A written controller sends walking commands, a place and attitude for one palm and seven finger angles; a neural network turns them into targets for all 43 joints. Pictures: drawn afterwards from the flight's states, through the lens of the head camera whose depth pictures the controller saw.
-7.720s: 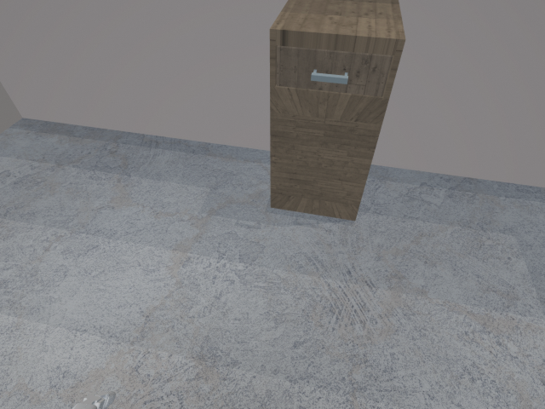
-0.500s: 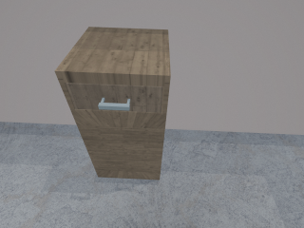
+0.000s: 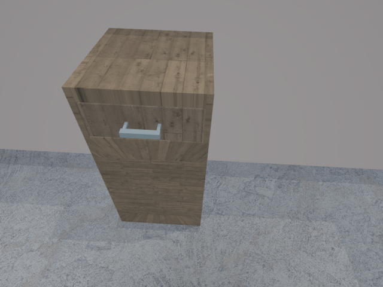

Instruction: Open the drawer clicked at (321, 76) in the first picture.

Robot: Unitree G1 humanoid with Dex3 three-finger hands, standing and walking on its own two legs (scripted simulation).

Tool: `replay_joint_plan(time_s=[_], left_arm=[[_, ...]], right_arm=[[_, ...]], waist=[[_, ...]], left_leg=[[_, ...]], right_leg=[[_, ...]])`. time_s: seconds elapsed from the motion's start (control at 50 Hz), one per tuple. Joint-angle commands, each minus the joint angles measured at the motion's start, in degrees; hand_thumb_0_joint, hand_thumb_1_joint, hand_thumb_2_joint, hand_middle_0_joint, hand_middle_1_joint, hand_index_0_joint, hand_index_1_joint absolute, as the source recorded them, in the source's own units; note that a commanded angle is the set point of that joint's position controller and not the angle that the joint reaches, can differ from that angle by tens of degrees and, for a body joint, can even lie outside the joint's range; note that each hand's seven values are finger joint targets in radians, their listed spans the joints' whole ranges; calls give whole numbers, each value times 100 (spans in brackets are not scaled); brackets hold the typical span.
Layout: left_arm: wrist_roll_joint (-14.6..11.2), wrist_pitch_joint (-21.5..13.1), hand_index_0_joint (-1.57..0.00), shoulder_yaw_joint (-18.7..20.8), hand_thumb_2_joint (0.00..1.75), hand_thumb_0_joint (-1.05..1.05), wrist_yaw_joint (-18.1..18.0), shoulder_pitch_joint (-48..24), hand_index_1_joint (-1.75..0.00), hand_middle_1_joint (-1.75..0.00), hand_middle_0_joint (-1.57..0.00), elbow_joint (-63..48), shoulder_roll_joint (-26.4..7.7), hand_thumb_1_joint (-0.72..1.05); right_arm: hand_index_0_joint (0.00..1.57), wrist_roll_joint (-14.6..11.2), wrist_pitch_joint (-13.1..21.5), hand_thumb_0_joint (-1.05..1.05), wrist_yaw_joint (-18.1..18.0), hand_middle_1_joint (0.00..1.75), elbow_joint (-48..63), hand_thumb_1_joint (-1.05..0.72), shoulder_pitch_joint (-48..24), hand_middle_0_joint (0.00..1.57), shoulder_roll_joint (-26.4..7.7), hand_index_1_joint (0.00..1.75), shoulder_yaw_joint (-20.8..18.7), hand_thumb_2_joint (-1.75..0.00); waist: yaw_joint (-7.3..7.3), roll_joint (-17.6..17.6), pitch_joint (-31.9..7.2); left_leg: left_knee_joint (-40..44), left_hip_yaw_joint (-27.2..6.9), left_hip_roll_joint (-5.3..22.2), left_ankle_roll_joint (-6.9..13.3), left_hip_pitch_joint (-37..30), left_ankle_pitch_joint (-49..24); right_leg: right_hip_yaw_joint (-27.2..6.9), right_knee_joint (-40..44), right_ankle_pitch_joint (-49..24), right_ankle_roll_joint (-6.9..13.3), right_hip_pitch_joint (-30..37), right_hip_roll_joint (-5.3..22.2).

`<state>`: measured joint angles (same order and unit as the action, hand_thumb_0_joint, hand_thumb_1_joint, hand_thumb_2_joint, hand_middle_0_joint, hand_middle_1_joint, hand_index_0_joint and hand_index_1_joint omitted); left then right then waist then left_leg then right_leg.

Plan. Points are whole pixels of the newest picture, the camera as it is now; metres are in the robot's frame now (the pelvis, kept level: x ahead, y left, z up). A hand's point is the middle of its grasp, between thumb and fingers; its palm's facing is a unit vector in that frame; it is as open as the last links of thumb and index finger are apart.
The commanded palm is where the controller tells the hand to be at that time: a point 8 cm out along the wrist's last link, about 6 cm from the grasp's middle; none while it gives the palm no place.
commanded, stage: shuffle to correct the standing spot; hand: left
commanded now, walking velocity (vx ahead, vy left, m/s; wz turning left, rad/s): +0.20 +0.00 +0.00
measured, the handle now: (141, 129) +0.56 +0.19 -0.02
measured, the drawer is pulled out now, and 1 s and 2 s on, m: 0.00 0.00 0.00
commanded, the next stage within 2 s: come to a stop and stand still in 0.06 s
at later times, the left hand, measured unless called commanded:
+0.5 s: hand out of the picture +0.10 +0.17 -0.17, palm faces +0.05 -0.97 -0.22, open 7.3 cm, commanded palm none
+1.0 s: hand out of the picture +0.07 +0.18 -0.17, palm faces +0.09 -0.97 -0.21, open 7.3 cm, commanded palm none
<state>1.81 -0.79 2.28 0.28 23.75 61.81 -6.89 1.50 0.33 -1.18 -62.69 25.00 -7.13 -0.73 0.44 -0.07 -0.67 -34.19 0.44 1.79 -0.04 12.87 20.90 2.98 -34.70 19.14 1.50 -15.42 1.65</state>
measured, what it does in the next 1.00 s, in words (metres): steps on the spot: left foot, then right foot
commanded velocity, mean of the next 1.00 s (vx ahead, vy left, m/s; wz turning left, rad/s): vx -0.05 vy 0.01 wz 0.00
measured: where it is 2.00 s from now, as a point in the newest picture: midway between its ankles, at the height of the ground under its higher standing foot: outside the picture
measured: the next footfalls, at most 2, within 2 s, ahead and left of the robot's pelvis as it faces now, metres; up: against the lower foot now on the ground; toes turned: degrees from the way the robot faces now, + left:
left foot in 0.20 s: +0.10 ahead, +0.11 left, +0.00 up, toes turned +7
right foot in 0.44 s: +0.15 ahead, -0.11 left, +0.00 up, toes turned -4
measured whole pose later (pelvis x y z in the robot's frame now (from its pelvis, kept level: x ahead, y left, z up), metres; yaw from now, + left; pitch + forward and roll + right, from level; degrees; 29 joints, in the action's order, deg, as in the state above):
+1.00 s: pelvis +0.04 +0.00 +0.00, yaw +1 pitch +0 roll +2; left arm 1.4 1.0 2.1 -1.5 15.7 58.0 -9.4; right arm 1.4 -1.0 -2.1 -59.8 15.3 -8.6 -0.9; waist -1.5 1.8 0.0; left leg -28.6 4.9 -2.0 2.2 14.0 14.3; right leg -0.1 -32.7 18.7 0.4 -13.5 2.2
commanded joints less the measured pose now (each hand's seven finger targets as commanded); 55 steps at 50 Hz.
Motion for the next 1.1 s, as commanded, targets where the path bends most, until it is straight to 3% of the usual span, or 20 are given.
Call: replay_joint_plan(time_s=[0.0,0.06,0.14,0.16,0.18,0.22,0.28,0.36,0.42,0.48,0.52,0.64,0.72,0.76,0.78,0.86,0.92,0.96,1.0,1.08], left_arm=[[-50,-221,-20,196,90,0,-105,1084,-30,-30,-20,41,-765,90],[-1,-285,-20,224,90,0,-207,1014,-30,-30,-20,48,-798,90],[-46,-201,-20,124,90,0,-154,140,-30,-30,-20,-118,-505,90],[-81,-169,-20,68,90,0,-131,167,-30,-30,-20,-173,-241,90],[-86,-151,-20,43,90,0,-146,1,-30,-30,-20,-383,-137,90],[-37,-108,-20,24,90,0,-166,-102,-30,-30,-20,-363,-112,90],[-94,-27,-20,-72,90,0,-175,155,-30,-30,-20,-98,112,90],[-106,63,-20,-42,90,0,-190,137,-30,-30,-20,-123,-92,90],[-62,53,-20,57,90,0,-195,123,-30,-30,-20,-276,-478,90],[-65,15,-20,106,90,0,-221,-35,-30,-30,-20,-419,-962,90],[-38,9,-20,119,90,0,-253,-60,-30,-30,-20,-454,-982,90],[15,85,-20,225,90,0,-317,-576,-30,-30,-20,-756,-1112,90],[-74,176,-20,236,90,0,-282,-876,-30,-30,-20,-831,-1075,90],[-114,253,-20,129,90,0,-235,-811,-30,-30,-20,-978,-557,90],[-111,269,-20,111,90,0,-250,-926,-30,-30,-20,-995,-515,90],[-25,280,-20,51,90,0,-180,-630,-30,-30,-20,-668,-401,90],[-64,161,-20,-31,90,0,-165,-459,-30,-30,-20,-538,-296,90],[-62,55,-20,-57,90,0,-191,-354,-30,-30,-20,-403,-456,90],[-89,4,-20,-99,90,0,-192,-468,-30,-30,-20,-397,-658,90],[-116,-47,-20,-151,90,0,-200,-488,-30,-30,-20,-261,-576,90]], right_arm=[[20,-38,236,0,25,30,528,-90,-365,20,-249,30,-28,-90],[20,-46,278,0,91,30,712,-90,-745,20,-279,30,-72,-90],[20,-58,358,0,82,30,166,-90,430,20,-215,30,-27,-90],[20,2,412,0,17,30,-37,-90,1108,20,-739,30,-153,-90],[20,17,362,0,-73,30,-67,-90,1390,20,-1039,30,-187,-90],[20,33,263,0,-95,30,242,-90,416,20,-818,30,-112,-90],[20,-1,330,0,-153,30,378,-90,-431,20,-514,30,80,-90],[20,-54,185,0,-212,30,351,-90,-532,20,-827,30,-71,-90],[20,-74,61,0,-207,30,434,-90,-599,20,-816,30,-177,-90],[20,-133,-68,0,-130,30,440,-90,-317,20,-381,30,-175,-90],[20,-136,-134,0,-112,30,509,-90,-599,20,-324,30,-190,-90],[20,-132,-154,0,-25,30,564,-90,-813,20,-294,30,-181,-90],[20,-115,-99,0,-24,30,339,-90,-236,20,-255,30,-152,-90],[20,-37,-30,0,-39,30,514,-90,-381,20,-786,30,-222,-90],[20,11,-60,0,-51,30,665,-90,-674,20,-941,30,-213,-90],[20,15,-12,0,-86,30,744,-90,-1359,20,-679,30,-88,-90],[20,5,-8,0,-77,30,635,-90,-1075,20,-775,30,-96,-90],[20,-67,7,0,-63,30,556,-90,-904,20,-641,30,-80,-90],[20,-96,29,0,-37,30,496,-90,-700,20,-535,30,-42,-90],[20,-96,28,0,-38,30,290,-90,-683,20,-634,30,-30,-90]], waist=[[-457,1340,891],[-365,1039,787],[335,177,480],[544,-1390,245],[557,-1935,347],[206,-316,622],[-163,-782,820],[-126,-540,342],[-190,-200,197],[-18,831,-252],[-199,1485,-421],[-183,1000,-363],[85,528,-175],[-39,-1163,178],[-54,-1270,493],[-321,-895,737],[-268,-462,518],[-202,175,416],[13,389,296],[27,765,97]], left_leg=[[-761,447,-307,311,2328,555],[-1791,148,72,337,2492,985],[756,475,-158,233,-655,-607],[1389,-1082,865,479,-1355,-556],[2101,-2639,2056,939,-1403,-1576],[1964,-1876,2033,1355,-268,-2159],[1652,-596,1531,1093,509,-4804],[1051,-163,1288,855,-279,-5078],[528,59,853,478,-73,-3635],[-394,446,9,83,385,-696],[-1593,265,-191,20,864,1185],[-1237,176,-217,-92,926,887],[964,344,-222,-18,-548,-856],[1856,-1290,1164,526,-175,-1473],[2167,-1679,1634,999,662,-1387],[2280,-987,1078,945,1316,-457],[1834,-770,886,801,583,-627],[1385,-552,489,463,460,-640],[1193,-231,188,248,9,-823],[1155,-151,257,197,-385,-1135]], right_leg=[[-2109,1810,636,780,1271,1348],[-2357,1965,-601,1276,1231,1902],[-342,497,-324,474,-678,660],[114,-975,224,161,-1516,101],[219,-2189,1494,-19,-2264,-218],[-237,-2567,998,91,-1691,230],[-246,-1602,429,-136,-624,387],[138,-66,-524,-216,-123,124],[-284,478,-2565,-100,280,313],[-1149,539,-5184,602,702,1450],[-1384,865,-5840,1036,978,1732],[-1166,1013,-4303,1145,865,1587],[-840,748,-1879,539,-182,1047],[-172,-60,214,-11,-777,148],[-101,-724,847,-73,-578,9],[-344,-1271,321,-23,-95,83],[-206,208,-18,-111,154,97],[-750,1321,-777,-42,445,282],[-1075,1496,-954,152,142,712],[-902,1530,-1031,72,118,526]])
